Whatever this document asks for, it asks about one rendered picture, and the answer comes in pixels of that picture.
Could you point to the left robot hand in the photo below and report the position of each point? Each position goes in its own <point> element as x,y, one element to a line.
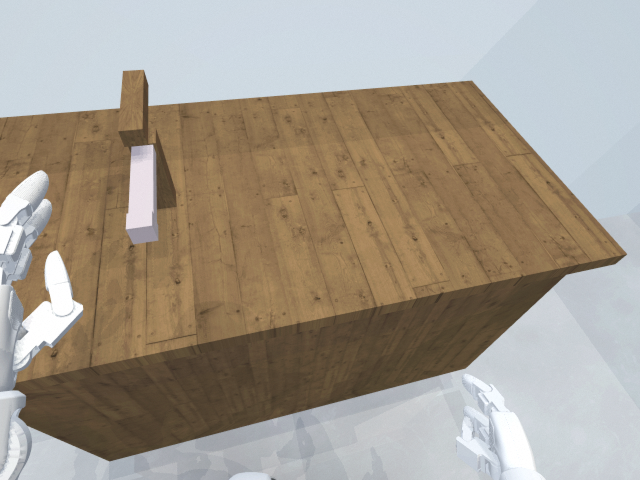
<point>23,216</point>

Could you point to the tap lever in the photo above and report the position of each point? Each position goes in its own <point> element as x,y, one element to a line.
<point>141,219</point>

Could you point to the left robot forearm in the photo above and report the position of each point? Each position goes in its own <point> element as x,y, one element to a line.
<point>15,436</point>

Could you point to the counter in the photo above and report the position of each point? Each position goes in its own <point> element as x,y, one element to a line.
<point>312,248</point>

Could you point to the right robot hand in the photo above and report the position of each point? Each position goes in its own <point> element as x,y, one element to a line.
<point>502,442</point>

